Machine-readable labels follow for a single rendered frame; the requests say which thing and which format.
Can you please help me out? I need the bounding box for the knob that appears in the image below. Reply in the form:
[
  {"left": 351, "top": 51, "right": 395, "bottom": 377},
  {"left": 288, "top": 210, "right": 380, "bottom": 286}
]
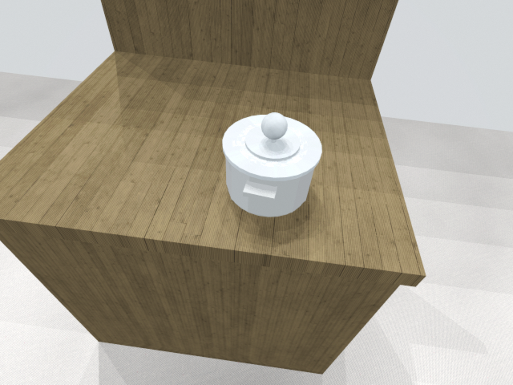
[{"left": 261, "top": 112, "right": 288, "bottom": 140}]

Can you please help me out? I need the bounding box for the pot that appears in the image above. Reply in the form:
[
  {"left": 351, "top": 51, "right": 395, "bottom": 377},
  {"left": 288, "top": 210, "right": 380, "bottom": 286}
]
[{"left": 226, "top": 159, "right": 314, "bottom": 217}]

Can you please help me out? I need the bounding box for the table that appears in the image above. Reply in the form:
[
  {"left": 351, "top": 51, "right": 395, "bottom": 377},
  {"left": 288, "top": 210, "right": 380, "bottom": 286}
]
[{"left": 0, "top": 0, "right": 426, "bottom": 375}]

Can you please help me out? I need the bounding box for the lid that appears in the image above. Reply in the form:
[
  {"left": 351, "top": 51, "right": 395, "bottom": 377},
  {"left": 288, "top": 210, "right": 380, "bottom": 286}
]
[{"left": 222, "top": 115, "right": 322, "bottom": 181}]

